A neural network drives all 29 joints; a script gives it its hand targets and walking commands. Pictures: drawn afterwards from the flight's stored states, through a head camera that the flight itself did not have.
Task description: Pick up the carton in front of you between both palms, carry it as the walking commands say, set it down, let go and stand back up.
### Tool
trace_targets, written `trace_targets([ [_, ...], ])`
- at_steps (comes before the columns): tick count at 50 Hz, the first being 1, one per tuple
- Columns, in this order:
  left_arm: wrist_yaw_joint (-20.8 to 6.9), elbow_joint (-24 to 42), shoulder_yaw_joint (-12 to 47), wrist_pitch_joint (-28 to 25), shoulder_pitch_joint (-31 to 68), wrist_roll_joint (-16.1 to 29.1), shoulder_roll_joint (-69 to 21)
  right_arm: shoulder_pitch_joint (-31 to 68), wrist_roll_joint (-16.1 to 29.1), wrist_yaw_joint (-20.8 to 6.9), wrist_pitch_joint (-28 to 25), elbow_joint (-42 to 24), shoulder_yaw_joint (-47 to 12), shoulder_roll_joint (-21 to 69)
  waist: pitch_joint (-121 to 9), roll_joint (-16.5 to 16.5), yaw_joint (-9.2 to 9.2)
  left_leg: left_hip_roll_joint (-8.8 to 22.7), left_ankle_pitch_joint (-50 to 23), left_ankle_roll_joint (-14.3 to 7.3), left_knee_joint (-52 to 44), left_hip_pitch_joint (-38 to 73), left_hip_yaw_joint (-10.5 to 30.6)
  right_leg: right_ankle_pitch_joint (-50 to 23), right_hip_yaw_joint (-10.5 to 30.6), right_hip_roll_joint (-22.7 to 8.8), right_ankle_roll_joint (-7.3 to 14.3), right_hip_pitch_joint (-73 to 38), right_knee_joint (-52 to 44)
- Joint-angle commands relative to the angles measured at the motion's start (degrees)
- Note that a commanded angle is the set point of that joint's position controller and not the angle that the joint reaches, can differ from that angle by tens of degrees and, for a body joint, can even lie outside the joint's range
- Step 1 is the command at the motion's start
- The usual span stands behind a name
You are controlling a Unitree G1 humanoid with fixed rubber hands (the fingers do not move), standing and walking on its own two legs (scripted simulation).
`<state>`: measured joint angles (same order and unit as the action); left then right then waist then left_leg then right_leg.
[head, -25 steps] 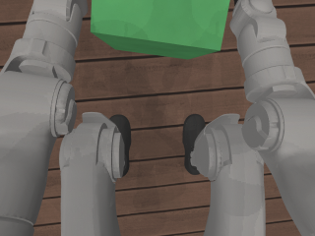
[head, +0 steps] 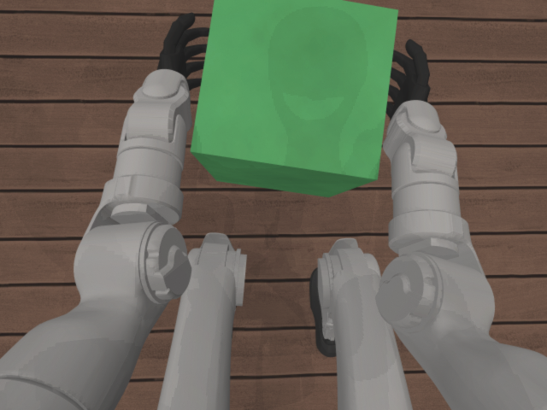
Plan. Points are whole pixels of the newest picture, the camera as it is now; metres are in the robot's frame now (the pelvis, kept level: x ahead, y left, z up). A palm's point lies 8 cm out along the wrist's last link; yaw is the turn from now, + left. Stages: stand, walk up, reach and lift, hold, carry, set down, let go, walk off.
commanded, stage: reach and lift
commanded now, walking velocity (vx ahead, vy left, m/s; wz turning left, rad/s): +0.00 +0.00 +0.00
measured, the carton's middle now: (286, 114) +0.50 +0.01 -0.13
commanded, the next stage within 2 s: none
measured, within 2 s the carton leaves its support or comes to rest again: neither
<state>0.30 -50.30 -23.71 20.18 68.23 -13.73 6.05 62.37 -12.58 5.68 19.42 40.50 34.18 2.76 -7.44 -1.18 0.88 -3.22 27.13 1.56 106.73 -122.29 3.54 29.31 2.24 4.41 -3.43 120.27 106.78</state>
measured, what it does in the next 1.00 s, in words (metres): rises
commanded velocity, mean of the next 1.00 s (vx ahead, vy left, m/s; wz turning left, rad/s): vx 0.00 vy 0.00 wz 0.00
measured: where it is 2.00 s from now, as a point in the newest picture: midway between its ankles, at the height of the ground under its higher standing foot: (274, 323)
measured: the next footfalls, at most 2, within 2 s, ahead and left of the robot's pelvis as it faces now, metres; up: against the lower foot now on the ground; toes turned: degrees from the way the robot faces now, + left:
none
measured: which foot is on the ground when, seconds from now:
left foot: down 0.00-1.00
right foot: down 0.00-1.00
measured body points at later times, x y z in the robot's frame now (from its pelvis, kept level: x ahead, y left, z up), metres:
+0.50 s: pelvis +0.04 +0.00 +0.12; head +0.23 +0.02 +0.53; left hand +0.49 +0.16 +0.07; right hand +0.48 -0.14 +0.08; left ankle +0.12 +0.12 -0.42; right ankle +0.12 -0.13 -0.42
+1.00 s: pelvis +0.08 +0.00 +0.26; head +0.16 +0.01 +0.70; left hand +0.43 +0.16 +0.23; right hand +0.44 -0.14 +0.23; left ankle +0.12 +0.12 -0.42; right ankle +0.12 -0.13 -0.42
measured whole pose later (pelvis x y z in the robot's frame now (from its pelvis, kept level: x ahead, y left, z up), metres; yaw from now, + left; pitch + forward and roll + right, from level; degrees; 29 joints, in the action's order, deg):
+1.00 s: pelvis +0.08 +0.00 +0.26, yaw +2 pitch +18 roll +0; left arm 0.4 -30.7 -18.6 22.3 24.7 -13.1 -6.7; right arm 24.3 -12.5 2.6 21.0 29.8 21.6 9.3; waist -10.2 -1.1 0.0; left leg -1.6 20.9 0.8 52.9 -50.0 3.5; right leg 22.5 4.0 2.4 -0.7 48.9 53.4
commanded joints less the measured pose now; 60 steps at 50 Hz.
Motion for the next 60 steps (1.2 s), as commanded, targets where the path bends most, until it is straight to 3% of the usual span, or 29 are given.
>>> trace_targets([
  [1, -13.8, -1.1, 18.1, -0.1, 29.3, 5.3, -58.3, 39.1, 6.3, -15.0, 0.8, 3.9, -28.3, 56.1, -52.0, 1.9, -1.95, -5.4, -0.8, -2.3, -13.9, 34.3, -7.5, -0.9, -7.4, 6.4, 1.6, -25.4, -13.9],
  [7, -15.1, 4.3, 23.2, 0.7, 26.1, 7.7, -62.7, 34.4, 8.0, -15.6, 1.6, 0.6, -33.3, 60.1, -59.5, 0.7, -1.98, -5.6, -7.7, -1.8, -17.2, 41.9, -7.6, -6.8, -7.1, 6.6, 1.0, -33.8, -18.2],
  [16, -14.2, 11.6, 32.5, 1.6, 18.7, 11.6, -68.0, 25.1, 11.4, -16.0, 2.0, -3.7, -41.5, 62.7, -60.1, 3.5, -0.97, -5.8, -12.3, -0.4, -24.0, 53.2, -6.0, -11.0, -5.7, 6.6, 1.3, -41.6, -24.2],
  [30, -12.7, 12.0, 32.9, 0.7, 4.2, 9.5, -70.7, 9.8, 9.2, -16.9, 1.5, -2.2, -41.9, 64.3, -45.9, 2.3, -1.1, -5.6, -12.8, -0.9, -38.8, 68.5, -3.1, -10.9, -2.7, 5.8, 2.0, -54.7, -38.9],
  [44, -12.6, 16.6, 36.2, 0.3, -10.0, 8.8, -70.9, -5.7, 7.9, -16.9, 1.4, -4.6, -45.3, 64.9, -34.0, 1.8, -1.21, -4.3, -18.7, -1.7, -55.2, 86.6, -0.3, -18.0, 1.0, 3.9, 2.9, -77.1, -55.7],
  [60, -13.4, 25.4, 41.1, 7.3, -23.0, 10.4, -70.2, -19.5, 8.7, -18.1, 8.4, -12.1, -50.2, 64.4, -17.0, 0.7, -1.17, -2.6, -27.6, -1.6, -75.4, 109.9, 0.4, -28.5, 2.6, 1.5, 2.8, -103.9, -76.5],
])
